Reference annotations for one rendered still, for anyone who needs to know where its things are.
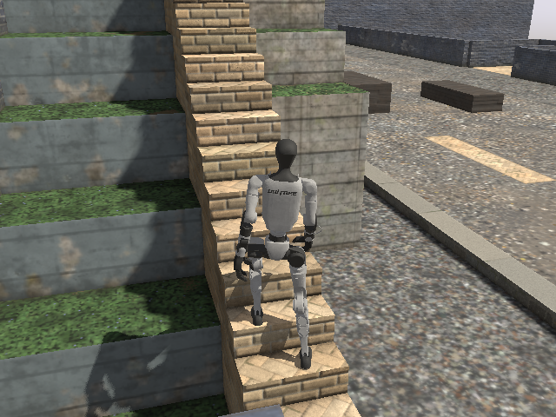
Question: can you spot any left robot thigh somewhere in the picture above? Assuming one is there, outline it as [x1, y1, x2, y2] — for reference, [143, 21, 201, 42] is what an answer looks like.
[248, 237, 265, 271]

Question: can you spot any robot right upper arm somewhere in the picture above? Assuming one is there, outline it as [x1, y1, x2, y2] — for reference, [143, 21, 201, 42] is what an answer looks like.
[301, 178, 317, 226]

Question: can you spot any left robot shin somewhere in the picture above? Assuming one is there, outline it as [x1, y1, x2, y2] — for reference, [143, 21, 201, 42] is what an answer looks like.
[249, 257, 261, 315]

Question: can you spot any robot left hand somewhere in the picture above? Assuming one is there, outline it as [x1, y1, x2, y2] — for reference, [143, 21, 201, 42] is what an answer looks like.
[234, 255, 254, 281]

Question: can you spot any robot left upper arm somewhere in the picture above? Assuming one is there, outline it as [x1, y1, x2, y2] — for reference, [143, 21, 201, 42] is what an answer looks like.
[244, 175, 266, 224]

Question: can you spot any robot right forearm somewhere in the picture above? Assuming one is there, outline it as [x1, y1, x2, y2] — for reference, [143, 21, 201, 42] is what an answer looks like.
[304, 214, 317, 242]

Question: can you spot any robot left forearm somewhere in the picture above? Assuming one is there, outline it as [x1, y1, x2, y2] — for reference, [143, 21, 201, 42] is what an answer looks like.
[235, 210, 253, 257]

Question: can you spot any robot right hand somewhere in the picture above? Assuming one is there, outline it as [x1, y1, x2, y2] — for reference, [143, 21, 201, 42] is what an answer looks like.
[292, 236, 313, 252]

